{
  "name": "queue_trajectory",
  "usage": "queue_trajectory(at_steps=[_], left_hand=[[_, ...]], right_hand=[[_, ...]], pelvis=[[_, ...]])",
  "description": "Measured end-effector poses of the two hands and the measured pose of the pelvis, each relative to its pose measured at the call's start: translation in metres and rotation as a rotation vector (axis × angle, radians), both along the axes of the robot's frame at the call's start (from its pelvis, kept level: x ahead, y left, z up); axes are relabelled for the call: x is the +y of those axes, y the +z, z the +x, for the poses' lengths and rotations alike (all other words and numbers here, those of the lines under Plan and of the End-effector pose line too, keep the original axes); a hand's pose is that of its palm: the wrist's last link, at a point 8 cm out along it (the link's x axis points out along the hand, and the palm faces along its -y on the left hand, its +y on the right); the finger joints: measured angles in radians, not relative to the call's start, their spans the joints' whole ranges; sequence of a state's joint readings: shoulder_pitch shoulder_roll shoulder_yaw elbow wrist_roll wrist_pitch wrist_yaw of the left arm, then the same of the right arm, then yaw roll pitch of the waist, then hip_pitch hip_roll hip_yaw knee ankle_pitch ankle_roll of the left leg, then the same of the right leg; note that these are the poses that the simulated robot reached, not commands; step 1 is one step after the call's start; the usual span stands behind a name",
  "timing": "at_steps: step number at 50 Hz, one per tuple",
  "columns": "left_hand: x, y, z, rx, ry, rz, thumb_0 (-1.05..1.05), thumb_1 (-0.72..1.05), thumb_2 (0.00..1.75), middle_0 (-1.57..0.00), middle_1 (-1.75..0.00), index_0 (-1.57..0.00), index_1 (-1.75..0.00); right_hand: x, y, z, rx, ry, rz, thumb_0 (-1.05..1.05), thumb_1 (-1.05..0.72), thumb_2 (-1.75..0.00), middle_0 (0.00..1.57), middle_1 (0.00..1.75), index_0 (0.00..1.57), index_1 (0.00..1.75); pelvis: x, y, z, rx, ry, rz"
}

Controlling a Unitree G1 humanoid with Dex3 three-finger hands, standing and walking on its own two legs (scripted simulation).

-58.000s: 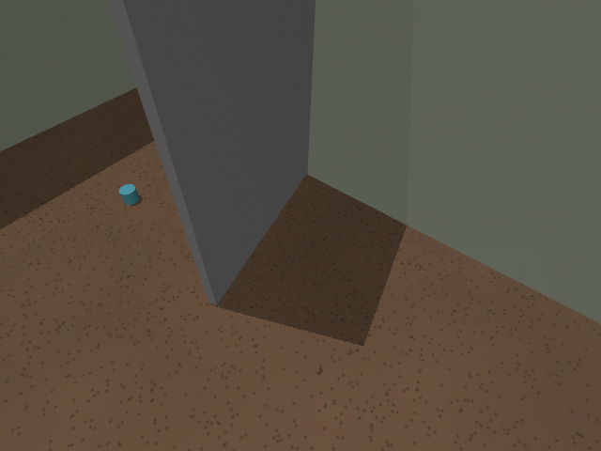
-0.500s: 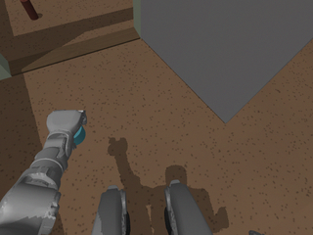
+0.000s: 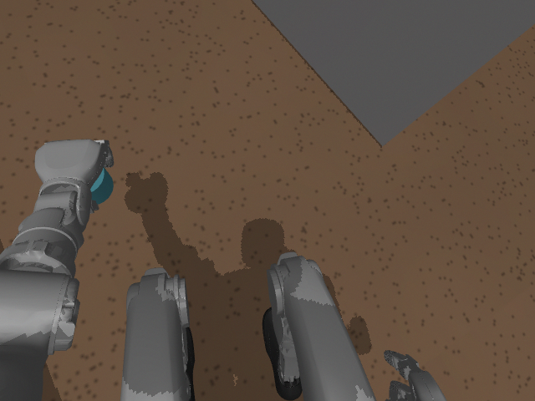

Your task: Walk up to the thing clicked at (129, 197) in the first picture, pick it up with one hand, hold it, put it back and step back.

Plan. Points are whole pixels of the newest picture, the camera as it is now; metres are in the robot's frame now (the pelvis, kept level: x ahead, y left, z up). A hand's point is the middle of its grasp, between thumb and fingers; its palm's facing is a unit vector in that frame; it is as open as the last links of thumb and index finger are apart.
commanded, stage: crouch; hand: left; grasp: from above
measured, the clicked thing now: (86, 180) +0.47 +0.24 -0.18
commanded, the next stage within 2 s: lower in 0.76 s
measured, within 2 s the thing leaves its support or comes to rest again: neither
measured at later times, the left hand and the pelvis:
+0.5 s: hand (101, 187) +0.48 +0.23 -0.24, palm faces -0.44 -0.02 -0.90, open 9.2 cm; pelvis -0.01 +0.00 -0.07, yaw -2 degrees
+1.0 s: hand (106, 188) +0.49 +0.23 -0.28, palm faces -0.45 -0.02 -0.89, open 9.2 cm; pelvis -0.01 +0.00 -0.11, yaw -4 degrees
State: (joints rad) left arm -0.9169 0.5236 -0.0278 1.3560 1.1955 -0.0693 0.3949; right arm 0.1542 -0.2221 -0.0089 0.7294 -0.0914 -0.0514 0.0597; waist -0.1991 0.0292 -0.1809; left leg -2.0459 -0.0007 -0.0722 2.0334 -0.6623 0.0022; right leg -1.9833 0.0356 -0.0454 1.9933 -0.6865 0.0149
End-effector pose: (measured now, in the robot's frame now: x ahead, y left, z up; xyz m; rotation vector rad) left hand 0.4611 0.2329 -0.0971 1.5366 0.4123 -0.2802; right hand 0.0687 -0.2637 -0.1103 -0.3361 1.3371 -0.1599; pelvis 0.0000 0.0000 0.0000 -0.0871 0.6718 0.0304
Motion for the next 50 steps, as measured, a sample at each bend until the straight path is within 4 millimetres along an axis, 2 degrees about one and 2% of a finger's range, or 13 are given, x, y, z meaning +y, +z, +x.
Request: queue_trajectory(at_steps=[8, 21, 27, 34, 50], left_hand=[[-0.002, -0.031, 0.011, 0.012, 0.003, -0.004, 0.0, 0.03, 0.6, -0.6, -0.76, -0.72, -0.69], [-0.002, -0.071, 0.021, 0.016, -0.007, -0.003, -0.01, 0.03, 0.6, -0.6, -0.76, -0.72, -0.69], [-0.003, -0.086, 0.025, 0.017, -0.003, 0.001, -0.01, 0.03, 0.6, -0.6, -0.76, -0.72, -0.69], [-0.003, -0.099, 0.029, 0.016, 0.001, -0.001, -0.01, 0.04, 0.6, -0.6, -0.76, -0.71, -0.69], [-0.001, -0.121, 0.035, 0.027, 0.006, 0.006, -0.01, 0.03, 0.6, -0.6, -0.76, -0.72, -0.69]], right_hand=[[-0.005, -0.019, -0.01, 0.033, -0.001, -0.007, 0.01, -0.92, -0.9, 0.2, 0.3, 0.2, 0.3], [-0.005, -0.049, -0.054, 0.131, -0.028, 0.005, 0.01, -0.92, -0.9, 0.2, 0.3, 0.2, 0.3], [-0.002, -0.061, -0.067, 0.153, -0.027, 0.014, 0.01, -0.92, -0.9, 0.2, 0.3, 0.2, 0.3], [-0.001, -0.072, -0.071, 0.159, -0.013, 0.018, 0.01, -0.92, -0.9, 0.2, 0.3, 0.2, 0.3], [-0.004, -0.083, -0.063, 0.154, 0.021, 0.007, 0.01, -0.92, -0.9, 0.2, 0.3, 0.2, 0.3]], pelvis=[[0.0, -0.024, -0.001, -0.001, -0.009, -0.008], [-0.001, -0.063, -0.008, -0.024, -0.026, -0.015], [-0.002, -0.077, -0.01, -0.037, -0.032, -0.019], [-0.003, -0.089, -0.011, -0.05, -0.04, -0.025], [-0.003, -0.106, -0.009, -0.063, -0.049, -0.038]])
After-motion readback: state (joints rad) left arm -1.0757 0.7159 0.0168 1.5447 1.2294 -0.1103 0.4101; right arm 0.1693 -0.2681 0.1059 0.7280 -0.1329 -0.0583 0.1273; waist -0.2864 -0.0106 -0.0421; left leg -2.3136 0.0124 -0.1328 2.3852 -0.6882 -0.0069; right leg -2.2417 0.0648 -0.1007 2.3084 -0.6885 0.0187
